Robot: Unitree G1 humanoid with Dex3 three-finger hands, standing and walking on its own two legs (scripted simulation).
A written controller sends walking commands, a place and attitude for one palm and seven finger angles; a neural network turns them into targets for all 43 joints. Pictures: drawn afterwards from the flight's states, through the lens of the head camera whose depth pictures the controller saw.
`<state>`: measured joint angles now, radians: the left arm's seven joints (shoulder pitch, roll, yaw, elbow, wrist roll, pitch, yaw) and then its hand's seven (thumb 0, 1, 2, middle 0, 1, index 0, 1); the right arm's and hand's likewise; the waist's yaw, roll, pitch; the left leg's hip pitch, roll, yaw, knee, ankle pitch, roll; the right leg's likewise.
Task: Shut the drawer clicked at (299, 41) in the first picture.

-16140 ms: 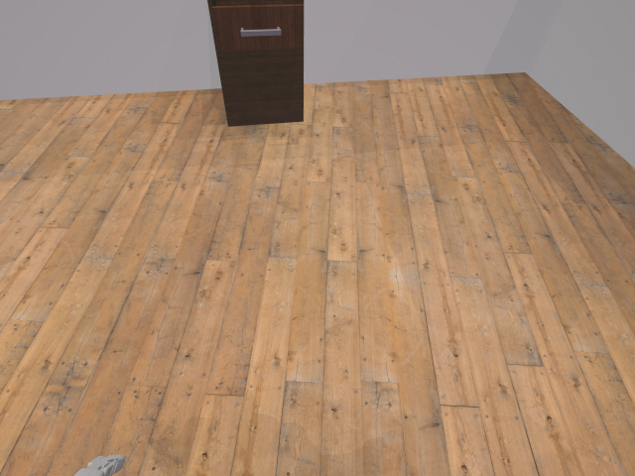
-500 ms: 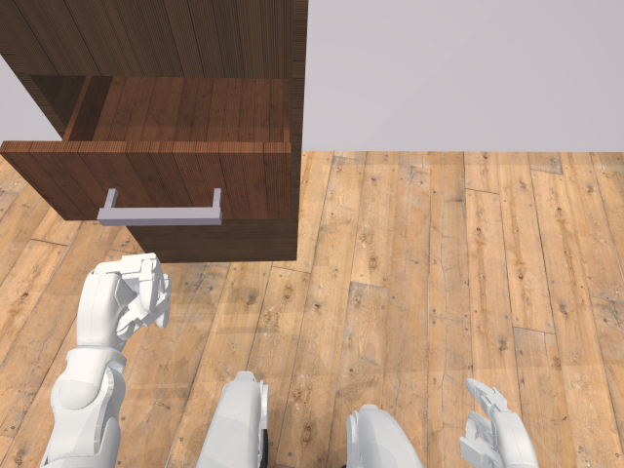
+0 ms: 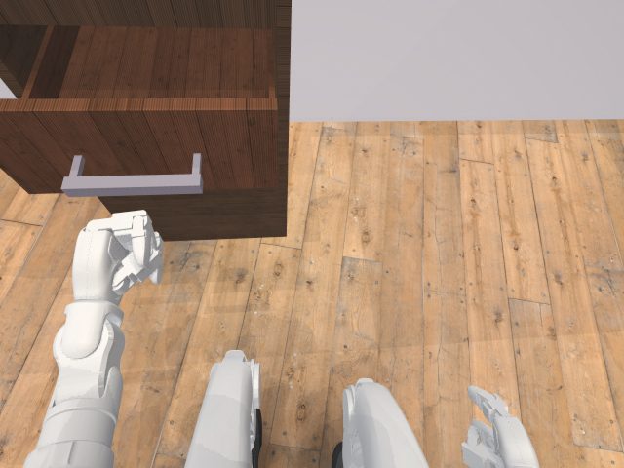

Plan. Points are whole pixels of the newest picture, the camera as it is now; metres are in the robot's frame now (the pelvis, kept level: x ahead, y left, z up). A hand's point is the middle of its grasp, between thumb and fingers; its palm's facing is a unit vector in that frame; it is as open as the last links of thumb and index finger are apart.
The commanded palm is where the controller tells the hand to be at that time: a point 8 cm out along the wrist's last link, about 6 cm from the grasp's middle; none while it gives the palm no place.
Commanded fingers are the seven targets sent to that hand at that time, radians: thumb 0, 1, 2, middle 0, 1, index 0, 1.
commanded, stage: bring the fist close to the handle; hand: left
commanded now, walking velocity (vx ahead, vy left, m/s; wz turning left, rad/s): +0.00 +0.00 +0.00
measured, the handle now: (137, 173) +0.48 +0.27 +0.00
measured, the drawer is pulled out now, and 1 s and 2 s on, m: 0.15 0.15 0.06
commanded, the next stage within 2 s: push the drawer shut in 0.50 s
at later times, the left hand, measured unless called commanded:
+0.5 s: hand (160, 244) +0.38 +0.22 +0.00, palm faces +0.11 -0.99 -0.06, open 3.3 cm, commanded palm +0.36 +0.26 +0.00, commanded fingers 0.00 0.90 0.90 -1.40 -1.60 -1.40 -1.60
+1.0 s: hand (154, 221) +0.41 +0.23 +0.00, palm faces +0.10 -0.99 -0.05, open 3.1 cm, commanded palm +0.41 +0.26 +0.00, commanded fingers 0.00 0.90 0.90 -1.40 -1.60 -1.40 -1.60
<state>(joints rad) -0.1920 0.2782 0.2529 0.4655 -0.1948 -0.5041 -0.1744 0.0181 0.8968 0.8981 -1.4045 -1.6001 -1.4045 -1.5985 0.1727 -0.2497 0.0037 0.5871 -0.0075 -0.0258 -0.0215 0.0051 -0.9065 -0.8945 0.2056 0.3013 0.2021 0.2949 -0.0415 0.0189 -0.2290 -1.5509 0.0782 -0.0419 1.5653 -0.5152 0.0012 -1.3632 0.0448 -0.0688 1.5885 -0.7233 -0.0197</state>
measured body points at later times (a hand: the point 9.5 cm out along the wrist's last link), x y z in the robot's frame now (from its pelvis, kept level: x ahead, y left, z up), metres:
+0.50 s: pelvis +0.00 +0.00 -0.01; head +0.15 +0.02 +0.41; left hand +0.37 +0.27 +0.01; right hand +0.14 -0.26 -0.13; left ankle +0.09 +0.12 -0.54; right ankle +0.01 -0.12 -0.54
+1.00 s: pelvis +0.00 +0.00 -0.02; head +0.16 +0.03 +0.40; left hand +0.40 +0.28 +0.00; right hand +0.13 -0.27 -0.13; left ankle +0.09 +0.12 -0.54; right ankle +0.01 -0.12 -0.54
